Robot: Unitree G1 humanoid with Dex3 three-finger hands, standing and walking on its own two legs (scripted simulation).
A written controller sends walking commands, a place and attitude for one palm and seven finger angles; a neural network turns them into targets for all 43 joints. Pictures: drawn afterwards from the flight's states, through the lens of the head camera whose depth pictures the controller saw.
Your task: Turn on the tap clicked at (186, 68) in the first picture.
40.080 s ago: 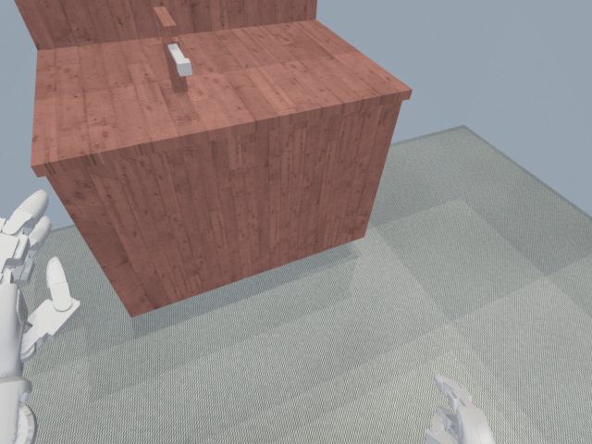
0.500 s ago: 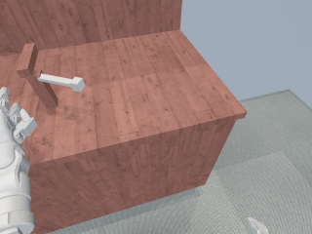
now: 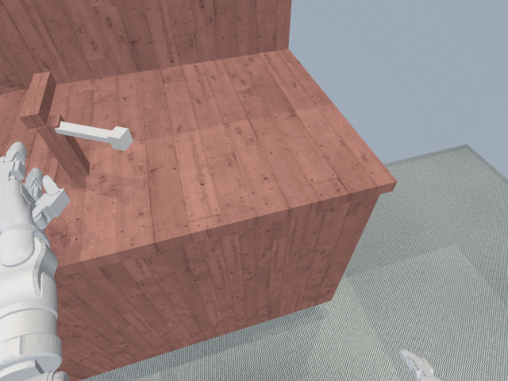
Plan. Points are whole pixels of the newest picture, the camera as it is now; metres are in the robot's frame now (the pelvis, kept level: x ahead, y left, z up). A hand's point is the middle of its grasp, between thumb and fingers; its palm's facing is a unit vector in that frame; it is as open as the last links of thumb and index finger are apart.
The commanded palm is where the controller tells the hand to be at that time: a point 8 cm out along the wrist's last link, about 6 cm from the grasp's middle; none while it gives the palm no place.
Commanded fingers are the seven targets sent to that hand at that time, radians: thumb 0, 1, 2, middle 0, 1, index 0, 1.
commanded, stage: push the lever round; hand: left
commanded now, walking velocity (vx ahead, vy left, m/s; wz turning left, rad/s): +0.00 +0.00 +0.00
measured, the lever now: (120, 138) +0.47 +0.27 +0.13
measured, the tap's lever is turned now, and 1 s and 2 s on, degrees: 58 58 66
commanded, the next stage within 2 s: none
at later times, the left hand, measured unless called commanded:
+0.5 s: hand (93, 187) +0.36 +0.27 +0.13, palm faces +0.60 -0.80 -0.04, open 7.8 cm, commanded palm +0.32 +0.30 +0.12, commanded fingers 0.00 0.90 0.90 -0.15 -0.15 -0.15 -0.15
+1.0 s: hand (121, 173) +0.39 +0.24 +0.12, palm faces +0.70 -0.71 -0.05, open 7.8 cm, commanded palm +0.34 +0.26 +0.12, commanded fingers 0.00 0.90 0.90 -0.15 -0.15 -0.15 -0.15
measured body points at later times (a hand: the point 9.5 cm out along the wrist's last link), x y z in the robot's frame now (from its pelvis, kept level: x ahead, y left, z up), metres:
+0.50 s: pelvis +0.00 +0.01 +0.00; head +0.01 -0.01 +0.45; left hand +0.32 +0.31 +0.13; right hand +0.16 -0.23 -0.10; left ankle +0.03 +0.11 -0.72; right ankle -0.02 -0.08 -0.72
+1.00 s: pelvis +0.00 +0.00 +0.00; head +0.02 -0.02 +0.45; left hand +0.35 +0.28 +0.13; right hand +0.15 -0.25 -0.12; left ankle +0.03 +0.11 -0.72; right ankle -0.02 -0.08 -0.72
